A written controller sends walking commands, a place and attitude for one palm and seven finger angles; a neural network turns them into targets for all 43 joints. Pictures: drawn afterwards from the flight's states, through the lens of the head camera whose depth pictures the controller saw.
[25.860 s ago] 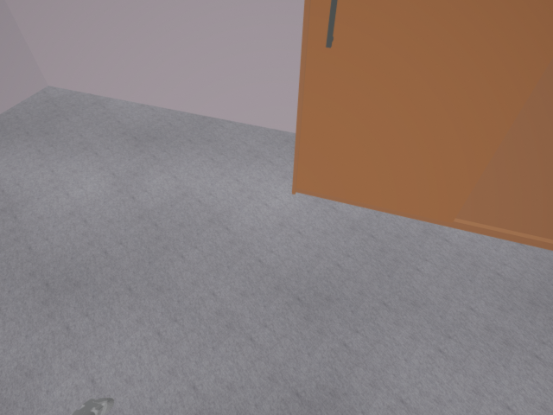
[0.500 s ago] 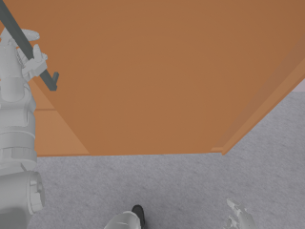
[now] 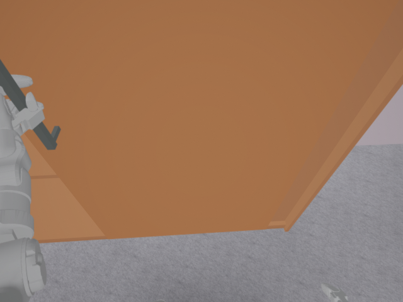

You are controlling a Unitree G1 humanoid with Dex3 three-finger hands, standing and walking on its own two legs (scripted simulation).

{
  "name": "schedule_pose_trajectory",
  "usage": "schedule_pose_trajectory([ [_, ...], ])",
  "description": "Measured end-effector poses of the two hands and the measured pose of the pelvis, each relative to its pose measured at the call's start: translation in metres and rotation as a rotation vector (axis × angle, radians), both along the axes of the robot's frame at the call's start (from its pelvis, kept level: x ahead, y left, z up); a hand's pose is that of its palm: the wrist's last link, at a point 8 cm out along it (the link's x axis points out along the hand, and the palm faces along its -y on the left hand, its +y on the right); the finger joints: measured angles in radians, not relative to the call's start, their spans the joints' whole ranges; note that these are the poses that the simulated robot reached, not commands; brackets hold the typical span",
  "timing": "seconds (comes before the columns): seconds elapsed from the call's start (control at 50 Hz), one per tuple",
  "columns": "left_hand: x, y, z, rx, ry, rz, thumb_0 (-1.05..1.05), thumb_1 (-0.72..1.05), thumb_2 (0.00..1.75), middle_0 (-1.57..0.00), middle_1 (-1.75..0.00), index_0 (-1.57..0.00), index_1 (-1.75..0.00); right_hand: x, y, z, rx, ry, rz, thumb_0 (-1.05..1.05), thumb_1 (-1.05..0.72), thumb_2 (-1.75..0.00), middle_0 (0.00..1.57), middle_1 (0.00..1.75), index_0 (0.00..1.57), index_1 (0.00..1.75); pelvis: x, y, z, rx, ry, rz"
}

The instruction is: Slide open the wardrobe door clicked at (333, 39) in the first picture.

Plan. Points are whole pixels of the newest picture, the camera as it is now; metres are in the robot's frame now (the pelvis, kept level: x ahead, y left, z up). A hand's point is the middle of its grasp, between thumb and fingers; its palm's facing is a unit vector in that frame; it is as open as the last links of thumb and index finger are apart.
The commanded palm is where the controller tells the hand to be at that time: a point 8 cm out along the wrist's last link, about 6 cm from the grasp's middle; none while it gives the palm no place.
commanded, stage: stop walking and hold the door there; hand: left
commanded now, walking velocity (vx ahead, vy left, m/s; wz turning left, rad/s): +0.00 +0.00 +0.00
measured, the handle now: (23, 93) +0.45 +0.37 +0.17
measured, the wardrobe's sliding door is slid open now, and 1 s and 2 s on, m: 0.64 0.64 0.64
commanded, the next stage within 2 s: loosen the grip on the handle in 0.10 s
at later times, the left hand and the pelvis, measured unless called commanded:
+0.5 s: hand (34, 110) +0.41 +0.33 +0.17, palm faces +0.50 -0.85 -0.18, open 10.3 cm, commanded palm +0.36 +0.36 +0.17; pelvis -0.04 +0.01 +0.00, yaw +3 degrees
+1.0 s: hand (22, 110) +0.40 +0.35 +0.17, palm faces +0.54 -0.82 -0.19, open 14.6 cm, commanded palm +0.36 +0.39 +0.18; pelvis -0.05 +0.03 -0.01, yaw +3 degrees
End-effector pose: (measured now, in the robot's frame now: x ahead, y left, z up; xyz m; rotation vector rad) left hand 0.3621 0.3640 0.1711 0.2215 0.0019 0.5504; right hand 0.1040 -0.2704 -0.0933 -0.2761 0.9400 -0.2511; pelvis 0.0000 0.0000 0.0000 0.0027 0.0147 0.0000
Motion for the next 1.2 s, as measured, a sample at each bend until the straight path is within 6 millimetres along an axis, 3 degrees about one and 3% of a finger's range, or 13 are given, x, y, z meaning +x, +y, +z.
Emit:
schedule_pose_trajectory([
  [0.14,0.0,0.0,-0.001,0.008,-0.006,0.0,-0.1,0.76,0.85,-0.42,-1.35,-0.26,-1.4,0.015,0.009,0.003,0.018,-0.037,0.019,0.01,-0.91,-0.9,0.21,0.3,0.21,0.3,-0.001,0.0,0.0,-0.001,0.004,-0.003],
  [0.26,0.006,0.009,-0.001,-0.055,0.022,-0.019,-0.11,0.68,0.83,-0.44,-1.36,-0.31,-1.4,0.008,0.012,0.007,0.014,-0.046,0.052,0.01,-0.91,-0.9,0.21,0.3,0.21,0.3,-0.009,0.003,0.002,0.007,0.026,0.01],
  [0.32,0.004,0.009,0.003,-0.106,0.037,-0.027,-0.08,0.61,0.8,-0.44,-1.37,-0.35,-1.4,-0.005,0.01,0.009,0.007,-0.042,0.078,0.01,-0.91,-0.9,0.21,0.3,0.21,0.3,-0.017,0.003,0.003,0.002,0.06,0.045],
  [0.38,-0.001,0.005,0.007,-0.008,0.041,-0.029,-0.05,0.48,0.72,-0.4,-1.34,-0.39,-1.4,-0.02,0.005,0.006,-0.003,-0.023,0.083,0.01,-0.91,-0.9,0.21,0.3,0.21,0.3,-0.027,0.004,0.0,-0.006,0.075,0.043],
  [0.54,-0.001,0.003,0.004,-0.028,0.002,-0.023,-0.01,-0.14,0.41,-0.39,-1.33,-0.37,-1.33,-0.085,-0.004,-0.002,-0.036,0.125,-0.008,0.01,-0.91,-0.9,0.21,0.3,0.21,0.3,-0.045,0.006,-0.004,-0.033,0.089,0.052],
  [0.64,-0.004,0.011,0.002,0.002,0.029,-0.007,0.0,-0.39,0.28,-0.37,-1.3,-0.35,-1.3,-0.118,0.001,-0.007,-0.038,0.194,-0.051,0.01,-0.91,-0.9,0.2,0.3,0.21,0.3,-0.049,0.011,-0.006,-0.042,0.09,0.055],
  [0.72,-0.006,0.014,0.008,-0.001,-0.014,-0.001,-0.01,-0.48,0.23,-0.34,-1.25,-0.33,-1.25,-0.131,0.01,-0.01,-0.027,0.218,-0.063,0.01,-0.91,-0.9,0.2,0.3,0.2,0.3,-0.05,0.016,-0.005,-0.046,0.085,0.055],
  [0.8,-0.005,0.012,0.01,0.007,-0.016,-0.02,-0.01,-0.52,0.21,-0.3,-1.21,-0.29,-1.21,-0.131,0.022,-0.013,-0.009,0.209,-0.056,0.01,-0.91,-0.9,0.21,0.3,0.21,0.3,-0.05,0.021,-0.006,-0.05,0.081,0.059],
  [0.92,-0.004,0.008,0.004,-0.023,0.006,-0.027,-0.01,-0.55,0.2,-0.27,-1.17,-0.27,-1.17,-0.11,0.037,-0.013,0.011,0.141,-0.026,0.01,-0.91,-0.9,0.21,0.3,0.21,0.3,-0.051,0.029,-0.006,-0.051,0.076,0.057],
  [1.06,-0.006,0.035,0.012,0.01,-0.002,0.046,-0.01,-0.55,0.2,-0.26,-1.15,-0.26,-1.15,-0.087,0.045,-0.007,-0.002,0.071,0.012,0.01,-0.91,-0.9,0.21,0.3,0.21,0.3,-0.052,0.032,-0.008,-0.052,0.084,0.058],
  [1.2,-0.016,0.057,0.017,0.012,0.0,0.023,-0.01,-0.55,0.2,-0.25,-1.15,-0.25,-1.15,-0.083,0.042,-0.004,-0.024,0.097,0.028,0.01,-0.91,-0.9,0.21,0.3,0.21,0.3,-0.047,0.034,-0.007,-0.057,0.089,0.069],
])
